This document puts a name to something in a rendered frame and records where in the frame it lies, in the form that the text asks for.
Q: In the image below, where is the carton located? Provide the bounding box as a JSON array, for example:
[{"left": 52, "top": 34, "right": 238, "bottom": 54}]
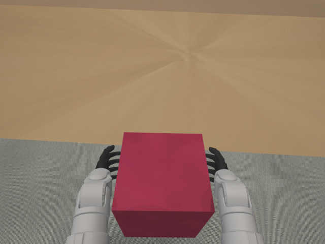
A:
[{"left": 111, "top": 132, "right": 215, "bottom": 238}]

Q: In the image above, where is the left robot forearm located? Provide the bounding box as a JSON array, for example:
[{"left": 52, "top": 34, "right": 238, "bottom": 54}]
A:
[{"left": 66, "top": 168, "right": 112, "bottom": 244}]

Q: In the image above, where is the right robot forearm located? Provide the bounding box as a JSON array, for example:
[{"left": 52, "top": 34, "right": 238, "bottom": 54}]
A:
[{"left": 214, "top": 169, "right": 265, "bottom": 244}]

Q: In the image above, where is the robot right hand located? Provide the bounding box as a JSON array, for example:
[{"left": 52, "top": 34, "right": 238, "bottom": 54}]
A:
[{"left": 206, "top": 147, "right": 228, "bottom": 182}]

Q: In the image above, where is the robot left hand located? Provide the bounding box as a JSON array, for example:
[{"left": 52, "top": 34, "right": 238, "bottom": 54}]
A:
[{"left": 95, "top": 145, "right": 121, "bottom": 180}]

